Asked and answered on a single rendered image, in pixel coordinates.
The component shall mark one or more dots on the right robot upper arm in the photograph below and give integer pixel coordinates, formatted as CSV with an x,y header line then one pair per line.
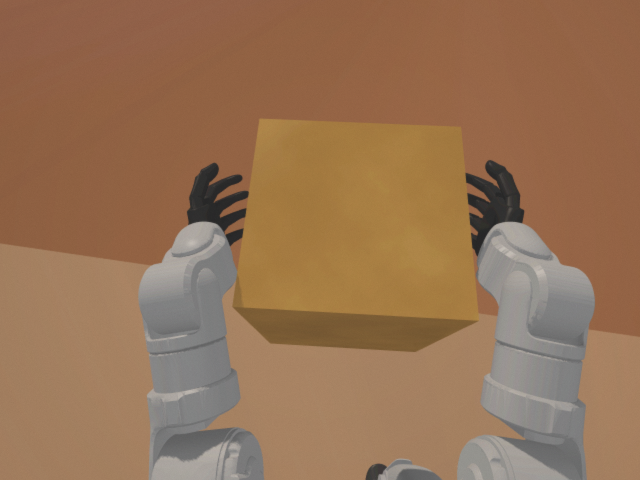
x,y
489,457

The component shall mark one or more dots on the robot left hand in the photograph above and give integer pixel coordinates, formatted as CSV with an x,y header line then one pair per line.
x,y
202,197

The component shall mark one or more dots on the robot right hand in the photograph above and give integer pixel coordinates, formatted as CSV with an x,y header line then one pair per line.
x,y
504,205

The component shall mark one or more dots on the carton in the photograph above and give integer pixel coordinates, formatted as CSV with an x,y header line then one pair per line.
x,y
357,235

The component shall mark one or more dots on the right robot forearm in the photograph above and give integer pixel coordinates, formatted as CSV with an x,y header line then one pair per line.
x,y
542,326

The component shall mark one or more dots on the left robot upper arm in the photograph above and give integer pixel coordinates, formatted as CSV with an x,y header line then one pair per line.
x,y
219,454

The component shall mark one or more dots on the right robot shin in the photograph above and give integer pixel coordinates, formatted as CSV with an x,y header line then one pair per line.
x,y
399,461

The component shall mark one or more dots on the left robot forearm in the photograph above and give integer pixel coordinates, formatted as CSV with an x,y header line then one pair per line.
x,y
180,301

